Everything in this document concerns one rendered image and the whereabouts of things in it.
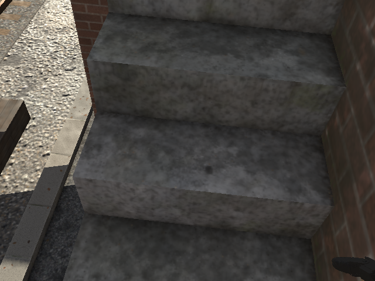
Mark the right robot hand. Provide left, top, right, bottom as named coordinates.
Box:
left=332, top=256, right=375, bottom=281

